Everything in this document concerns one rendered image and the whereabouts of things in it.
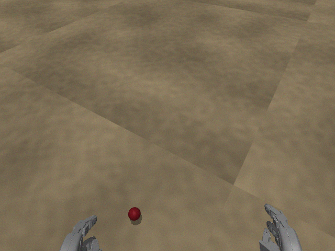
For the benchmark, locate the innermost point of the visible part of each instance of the ball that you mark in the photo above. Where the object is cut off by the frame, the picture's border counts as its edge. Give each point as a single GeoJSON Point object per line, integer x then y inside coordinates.
{"type": "Point", "coordinates": [134, 213]}

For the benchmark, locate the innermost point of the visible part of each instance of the right robot hand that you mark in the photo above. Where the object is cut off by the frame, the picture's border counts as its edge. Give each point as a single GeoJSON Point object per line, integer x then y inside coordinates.
{"type": "Point", "coordinates": [285, 236]}

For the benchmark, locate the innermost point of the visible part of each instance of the left robot hand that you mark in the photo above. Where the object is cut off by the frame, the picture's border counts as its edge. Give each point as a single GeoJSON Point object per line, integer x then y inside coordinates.
{"type": "Point", "coordinates": [74, 240]}

